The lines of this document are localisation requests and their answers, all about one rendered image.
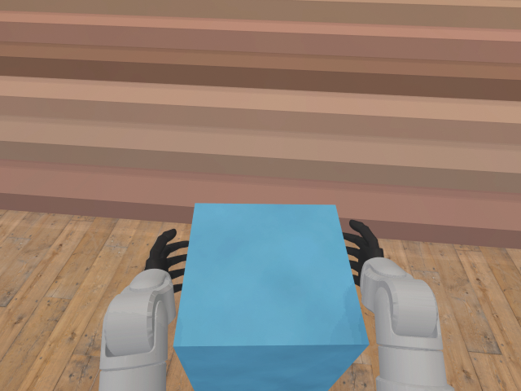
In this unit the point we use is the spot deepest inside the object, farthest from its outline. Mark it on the robot right forearm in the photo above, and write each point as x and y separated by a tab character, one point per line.
407	326

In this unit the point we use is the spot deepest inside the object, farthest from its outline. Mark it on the left robot hand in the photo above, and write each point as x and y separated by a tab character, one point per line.
159	252

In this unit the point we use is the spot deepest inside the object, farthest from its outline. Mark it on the carton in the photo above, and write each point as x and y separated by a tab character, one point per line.
268	299

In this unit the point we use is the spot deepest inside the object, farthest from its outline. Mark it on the robot left forearm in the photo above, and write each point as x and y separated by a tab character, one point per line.
134	344

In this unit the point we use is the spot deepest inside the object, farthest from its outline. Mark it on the right robot hand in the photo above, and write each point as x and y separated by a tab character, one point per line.
369	247

